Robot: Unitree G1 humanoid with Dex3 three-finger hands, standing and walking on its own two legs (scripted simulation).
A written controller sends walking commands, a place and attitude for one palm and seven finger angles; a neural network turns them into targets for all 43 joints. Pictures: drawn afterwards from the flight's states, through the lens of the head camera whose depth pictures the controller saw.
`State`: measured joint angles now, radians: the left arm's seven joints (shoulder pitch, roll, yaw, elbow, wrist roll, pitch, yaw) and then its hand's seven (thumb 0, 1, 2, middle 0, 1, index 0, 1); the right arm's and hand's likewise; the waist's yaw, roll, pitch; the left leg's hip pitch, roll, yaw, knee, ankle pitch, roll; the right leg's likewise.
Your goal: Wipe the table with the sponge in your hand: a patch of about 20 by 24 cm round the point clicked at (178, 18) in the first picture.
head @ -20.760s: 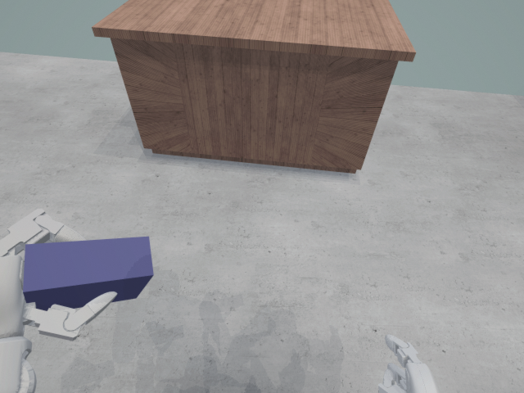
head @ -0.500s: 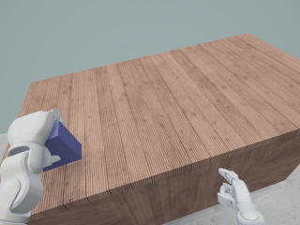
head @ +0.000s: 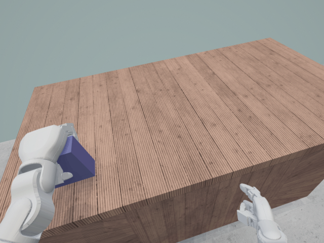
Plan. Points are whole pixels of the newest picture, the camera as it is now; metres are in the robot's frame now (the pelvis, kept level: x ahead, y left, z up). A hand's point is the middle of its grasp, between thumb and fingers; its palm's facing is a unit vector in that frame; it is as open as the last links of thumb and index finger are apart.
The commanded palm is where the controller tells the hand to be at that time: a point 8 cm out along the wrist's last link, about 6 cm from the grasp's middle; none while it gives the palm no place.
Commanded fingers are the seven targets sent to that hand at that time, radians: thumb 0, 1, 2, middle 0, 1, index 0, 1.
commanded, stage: move the sponge above the wiping area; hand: left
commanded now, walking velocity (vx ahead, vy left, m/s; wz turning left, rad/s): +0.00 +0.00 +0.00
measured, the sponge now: (67, 167) +0.24 +0.29 +0.08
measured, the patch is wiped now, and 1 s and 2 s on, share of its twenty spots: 0.00 0.00 0.00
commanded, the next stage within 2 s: lower the sponge onto the table in 1.72 s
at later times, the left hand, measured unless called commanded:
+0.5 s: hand (56, 159) +0.24 +0.30 +0.11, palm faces +0.03 -0.09 -1.00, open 9.3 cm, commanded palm +0.20 +0.29 +0.19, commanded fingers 0.00 0.10 1.30 -1.20 -1.60 -1.20 -1.60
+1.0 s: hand (61, 159) +0.24 +0.30 +0.10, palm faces +0.02 -0.09 -1.00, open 9.3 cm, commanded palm +0.21 +0.29 +0.17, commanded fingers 0.00 0.10 1.30 -1.20 -1.60 -1.20 -1.60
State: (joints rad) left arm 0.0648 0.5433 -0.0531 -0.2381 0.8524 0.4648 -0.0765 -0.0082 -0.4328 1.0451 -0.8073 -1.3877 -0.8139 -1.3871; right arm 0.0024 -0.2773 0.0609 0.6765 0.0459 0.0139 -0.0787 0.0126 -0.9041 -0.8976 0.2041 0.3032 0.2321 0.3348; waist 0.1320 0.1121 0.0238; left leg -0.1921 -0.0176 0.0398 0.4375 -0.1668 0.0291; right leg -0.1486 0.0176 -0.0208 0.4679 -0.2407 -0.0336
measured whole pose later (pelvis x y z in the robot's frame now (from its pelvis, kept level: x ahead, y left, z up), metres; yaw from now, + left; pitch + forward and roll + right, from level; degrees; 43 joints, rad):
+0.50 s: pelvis +0.00 +0.00 +0.00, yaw +0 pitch -4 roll +0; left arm 0.06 0.55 -0.01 -0.13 0.85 0.39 -0.07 -0.01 -0.43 1.05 -0.81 -1.39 -0.81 -1.39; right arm 0.01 -0.27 0.07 0.68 0.04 -0.01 -0.08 0.01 -0.90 -0.90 0.20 0.30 0.23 0.33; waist 0.13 0.11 0.03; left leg -0.19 -0.01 0.03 0.44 -0.17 0.02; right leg -0.14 0.03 -0.03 0.45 -0.24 -0.04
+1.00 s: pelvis +0.01 +0.00 +0.00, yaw +0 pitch -4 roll +0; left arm 0.06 0.52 -0.03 -0.09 0.88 0.38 -0.04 -0.01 -0.43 1.05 -0.81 -1.39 -0.81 -1.39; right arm 0.01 -0.27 0.06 0.68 0.04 0.00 -0.07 0.01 -0.90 -0.90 0.20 0.30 0.23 0.33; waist 0.12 0.10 0.02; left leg -0.19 -0.01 0.03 0.42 -0.17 0.03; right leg -0.13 0.02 -0.03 0.43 -0.23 -0.04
